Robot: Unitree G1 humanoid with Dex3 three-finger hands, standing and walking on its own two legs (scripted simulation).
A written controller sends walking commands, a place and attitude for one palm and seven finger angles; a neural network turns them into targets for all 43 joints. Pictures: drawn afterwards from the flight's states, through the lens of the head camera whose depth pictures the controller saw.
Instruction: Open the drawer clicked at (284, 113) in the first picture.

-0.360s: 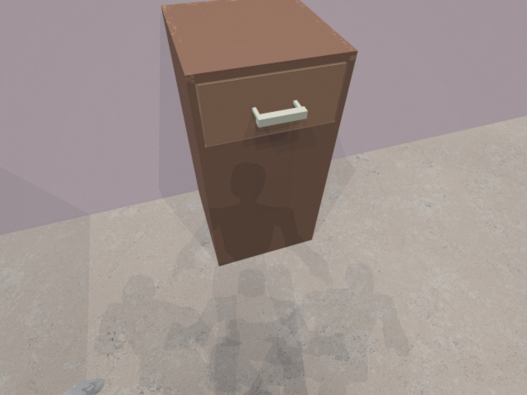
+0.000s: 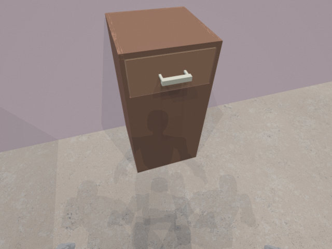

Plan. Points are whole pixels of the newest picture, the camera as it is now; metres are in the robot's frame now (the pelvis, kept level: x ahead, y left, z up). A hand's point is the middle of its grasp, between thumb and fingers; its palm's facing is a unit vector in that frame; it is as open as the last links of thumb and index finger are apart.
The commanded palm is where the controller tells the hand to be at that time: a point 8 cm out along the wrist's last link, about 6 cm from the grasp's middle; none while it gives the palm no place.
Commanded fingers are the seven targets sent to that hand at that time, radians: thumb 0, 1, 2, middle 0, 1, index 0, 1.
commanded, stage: stand and wait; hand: left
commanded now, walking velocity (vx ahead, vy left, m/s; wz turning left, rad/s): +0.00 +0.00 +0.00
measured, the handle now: (174, 77) +0.78 +0.02 -0.01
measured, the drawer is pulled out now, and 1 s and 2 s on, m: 0.00 0.00 0.00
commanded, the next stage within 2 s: look at it before walking up in 0.46 s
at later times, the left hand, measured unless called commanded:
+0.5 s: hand out of the picture +0.06 +0.24 -0.15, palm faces -0.02 -0.94 -0.33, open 7.4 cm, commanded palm none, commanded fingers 0.00 0.90 0.90 -0.20 -0.30 -0.20 -0.30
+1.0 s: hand out of the picture +0.06 +0.24 -0.15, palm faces -0.03 -0.94 -0.33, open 7.4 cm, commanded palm none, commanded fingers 0.00 0.90 0.90 -0.20 -0.30 -0.20 -0.30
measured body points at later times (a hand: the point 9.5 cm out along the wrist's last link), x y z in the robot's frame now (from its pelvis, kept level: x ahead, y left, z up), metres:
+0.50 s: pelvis -0.02 -0.01 +0.00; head -0.01 -0.01 +0.45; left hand +0.06 +0.28 -0.13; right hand +0.05 -0.31 -0.13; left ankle -0.02 +0.12 -0.74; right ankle -0.02 -0.13 -0.74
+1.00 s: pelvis -0.01 -0.01 +0.00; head -0.01 -0.01 +0.45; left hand +0.06 +0.28 -0.13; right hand +0.06 -0.31 -0.13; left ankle -0.02 +0.12 -0.74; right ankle -0.02 -0.13 -0.74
